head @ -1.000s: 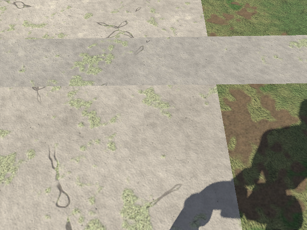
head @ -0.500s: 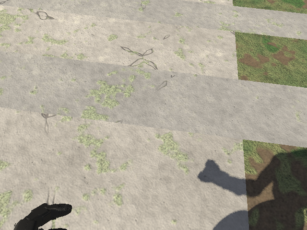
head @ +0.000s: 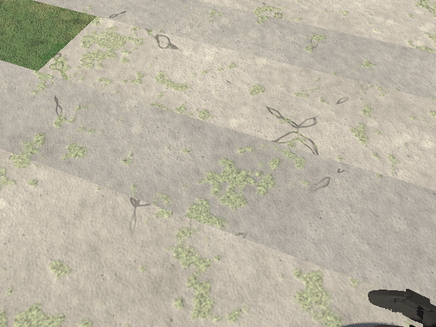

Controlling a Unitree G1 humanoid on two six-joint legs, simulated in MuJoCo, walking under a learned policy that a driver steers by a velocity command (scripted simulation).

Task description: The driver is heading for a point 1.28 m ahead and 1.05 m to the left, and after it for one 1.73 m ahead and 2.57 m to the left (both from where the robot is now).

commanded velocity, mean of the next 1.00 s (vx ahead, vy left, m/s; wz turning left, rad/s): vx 0.35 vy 0.00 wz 0.46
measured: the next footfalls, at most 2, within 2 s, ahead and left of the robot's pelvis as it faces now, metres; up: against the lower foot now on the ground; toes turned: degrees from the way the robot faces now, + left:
left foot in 0.06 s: +0.20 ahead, +0.13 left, +0.00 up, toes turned +0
right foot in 0.54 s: +0.47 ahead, -0.07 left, +0.00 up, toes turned +16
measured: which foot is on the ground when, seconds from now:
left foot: up 0.00-0.04, down 0.06-0.54, up 0.56-0.96, down 0.98-1.00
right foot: down 0.00-0.08, up 0.10-0.52, down 0.54-0.98, up 1.00-1.00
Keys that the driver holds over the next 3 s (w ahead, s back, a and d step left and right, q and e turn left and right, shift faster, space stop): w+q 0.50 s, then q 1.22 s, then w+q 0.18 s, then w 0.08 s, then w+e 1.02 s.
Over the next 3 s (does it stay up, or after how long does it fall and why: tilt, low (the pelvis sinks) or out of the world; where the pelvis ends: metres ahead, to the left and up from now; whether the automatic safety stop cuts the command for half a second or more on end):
stays up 0.72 0.59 0.00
